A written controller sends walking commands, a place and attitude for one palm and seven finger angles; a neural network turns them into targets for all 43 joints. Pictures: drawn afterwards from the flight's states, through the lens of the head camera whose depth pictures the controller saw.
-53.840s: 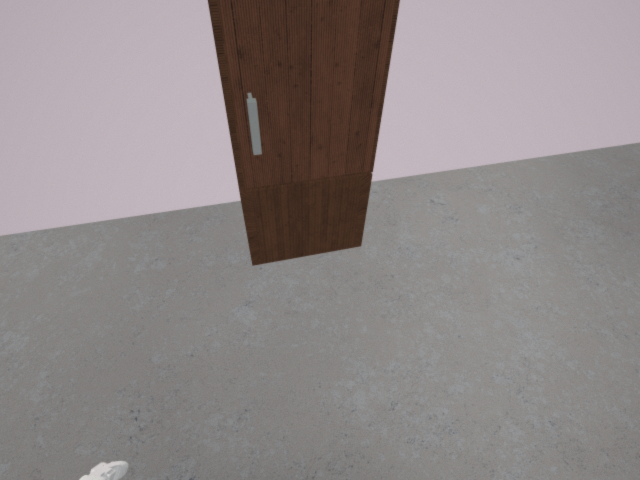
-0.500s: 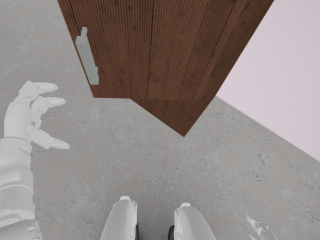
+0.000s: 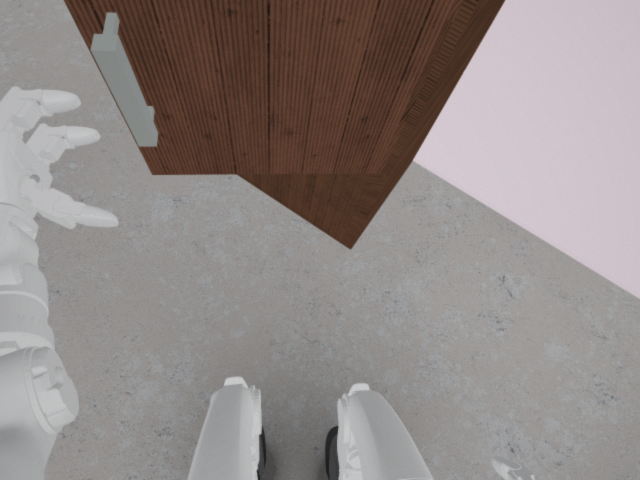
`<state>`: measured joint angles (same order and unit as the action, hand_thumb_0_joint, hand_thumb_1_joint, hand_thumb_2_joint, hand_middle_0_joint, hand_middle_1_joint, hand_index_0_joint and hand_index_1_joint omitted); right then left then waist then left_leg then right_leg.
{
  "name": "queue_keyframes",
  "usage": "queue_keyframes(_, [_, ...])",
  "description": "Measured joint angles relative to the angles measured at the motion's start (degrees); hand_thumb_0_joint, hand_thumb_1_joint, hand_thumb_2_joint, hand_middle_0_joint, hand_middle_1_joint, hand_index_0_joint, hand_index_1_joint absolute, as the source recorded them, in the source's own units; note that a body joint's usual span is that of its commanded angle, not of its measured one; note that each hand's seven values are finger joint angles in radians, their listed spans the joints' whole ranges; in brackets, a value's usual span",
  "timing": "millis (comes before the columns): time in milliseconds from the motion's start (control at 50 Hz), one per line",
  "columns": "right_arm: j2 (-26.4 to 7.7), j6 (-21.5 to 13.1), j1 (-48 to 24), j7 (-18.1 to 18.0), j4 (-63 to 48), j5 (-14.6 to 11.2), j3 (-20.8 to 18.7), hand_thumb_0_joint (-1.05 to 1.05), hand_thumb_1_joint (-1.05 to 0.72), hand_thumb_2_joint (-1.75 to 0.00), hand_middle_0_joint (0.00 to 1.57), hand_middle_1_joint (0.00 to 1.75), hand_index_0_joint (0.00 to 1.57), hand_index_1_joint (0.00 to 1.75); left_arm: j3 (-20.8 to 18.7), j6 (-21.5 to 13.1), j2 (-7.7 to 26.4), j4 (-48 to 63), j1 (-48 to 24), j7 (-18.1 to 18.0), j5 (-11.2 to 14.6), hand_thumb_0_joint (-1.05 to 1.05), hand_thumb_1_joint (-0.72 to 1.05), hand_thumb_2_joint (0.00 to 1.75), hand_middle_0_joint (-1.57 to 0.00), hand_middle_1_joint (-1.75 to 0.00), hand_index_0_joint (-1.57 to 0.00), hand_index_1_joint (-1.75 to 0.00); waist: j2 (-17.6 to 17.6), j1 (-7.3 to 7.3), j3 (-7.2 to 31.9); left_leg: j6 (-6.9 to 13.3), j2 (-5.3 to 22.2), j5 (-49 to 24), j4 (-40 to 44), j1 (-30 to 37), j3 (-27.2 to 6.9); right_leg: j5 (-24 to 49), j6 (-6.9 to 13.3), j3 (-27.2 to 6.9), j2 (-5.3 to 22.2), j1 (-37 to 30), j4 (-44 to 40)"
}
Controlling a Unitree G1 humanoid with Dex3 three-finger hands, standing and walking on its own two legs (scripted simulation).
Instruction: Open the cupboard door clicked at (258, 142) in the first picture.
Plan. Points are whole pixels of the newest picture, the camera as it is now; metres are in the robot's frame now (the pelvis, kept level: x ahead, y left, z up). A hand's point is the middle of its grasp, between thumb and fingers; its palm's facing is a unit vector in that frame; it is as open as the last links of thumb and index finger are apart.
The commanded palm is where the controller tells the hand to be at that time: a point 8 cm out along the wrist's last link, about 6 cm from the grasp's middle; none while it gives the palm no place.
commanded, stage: move the hooked fingers beside the handle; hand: left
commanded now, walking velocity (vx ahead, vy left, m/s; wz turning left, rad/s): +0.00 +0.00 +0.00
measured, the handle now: (131, 85) +0.58 +0.24 +0.04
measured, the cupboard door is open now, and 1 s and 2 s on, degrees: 39 39 39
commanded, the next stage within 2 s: slide the fingers in behind the handle in 1.20 s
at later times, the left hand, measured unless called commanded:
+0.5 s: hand (83, 122) +0.53 +0.28 +0.03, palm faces +0.09 -1.00 -0.02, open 14.0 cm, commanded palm +0.52 +0.30 +0.03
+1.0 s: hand (76, 136) +0.51 +0.29 +0.02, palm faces +0.06 -1.00 -0.01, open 14.0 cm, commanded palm +0.51 +0.30 +0.03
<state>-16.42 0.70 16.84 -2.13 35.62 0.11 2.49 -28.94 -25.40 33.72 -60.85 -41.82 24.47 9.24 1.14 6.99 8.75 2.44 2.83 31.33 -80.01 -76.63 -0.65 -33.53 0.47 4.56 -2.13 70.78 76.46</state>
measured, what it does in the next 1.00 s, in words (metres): stands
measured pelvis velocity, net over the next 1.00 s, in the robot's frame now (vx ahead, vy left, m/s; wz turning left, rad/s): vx -0.01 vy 0.01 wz -0.04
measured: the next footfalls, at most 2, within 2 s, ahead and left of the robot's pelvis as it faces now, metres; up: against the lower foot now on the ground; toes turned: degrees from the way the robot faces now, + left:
none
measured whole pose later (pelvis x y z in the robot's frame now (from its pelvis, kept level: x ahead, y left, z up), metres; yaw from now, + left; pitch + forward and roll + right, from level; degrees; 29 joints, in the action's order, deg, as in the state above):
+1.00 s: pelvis -0.01 +0.01 -0.02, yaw -2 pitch +31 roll -8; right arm -16.5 3.9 18.7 -1.2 33.5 1.1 4.7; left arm -29.6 -20.3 42.0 -66.0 -52.6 23.8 4.9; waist 1.6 10.6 8.3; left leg 3.2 3.5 31.8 -83.7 -83.7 -2.0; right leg -32.9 -0.3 5.7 -3.0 76.6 77.9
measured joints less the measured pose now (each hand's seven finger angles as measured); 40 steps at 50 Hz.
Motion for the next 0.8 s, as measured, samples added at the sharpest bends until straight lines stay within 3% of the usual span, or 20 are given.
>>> queue_keyframes(220, [-0.5, 1.2, 0.2, 0.0, -0.4, 0.3, 1.1, 0.01, -0.91, -0.90, 0.21, 0.30, 0.20, 0.30, -2.2, 0.4, 5.7, -5.2, -7.6, -0.2, -2.2, -0.01, -0.50, 0.30, -0.30, -1.20, -0.30, -1.20, 0.0, 2.25, -0.6, -0.6, 0.8, 0.4, -3.0, -4.6, -1.0, -0.3, 0.7, 0.9, -0.8, 4.5, 2.7])
queue_keyframes(440, [-0.9, 2.2, 0.7, 0.0, -1.8, 0.7, 2.5, 0.01, -0.91, -0.90, 0.21, 0.30, 0.20, 0.30, -3.4, 4.0, 11.9, -8.3, -14.8, 0.1, -4.9, -0.01, -0.50, 0.30, -0.31, -1.20, -0.30, -1.20, 0.4, 4.46, -1.3, -0.6, 1.3, 0.7, -6.0, -9.9, -1.8, -0.3, 0.8, 1.7, -1.3, 9.3, 5.1])
queue_keyframes(660, [-0.1, 3.4, 2.1, 0.5, -2.4, 0.5, 3.2, 0.01, -0.91, -0.90, 0.21, 0.30, 0.20, 0.30, -4.2, 6.9, 12.5, -7.4, -13.6, 0.9, -5.1, -0.01, -0.50, 0.30, -0.30, -1.20, -0.30, -1.20, 0.6, 4.38, -1.6, 0.1, 1.6, 0.7, -5.7, -9.8, -1.4, 0.2, 0.1, 1.2, -1.6, 9.2, 4.1])
queue_keyframes(800, [0.5, 3.2, 2.0, 1.1, -1.1, 0.9, 2.6, 0.01, -0.91, -0.90, 0.21, 0.30, 0.20, 0.30, -4.2, 4.3, 10.5, -3.6, -12.3, -0.2, -4.4, -0.01, -0.50, 0.30, -0.30, -1.20, -0.29, -1.20, 0.3, 4.01, -1.1, 0.3, 1.3, 0.7, -5.1, -8.9, -1.6, 0.4, -0.2, 1.4, -1.4, 7.9, 3.0])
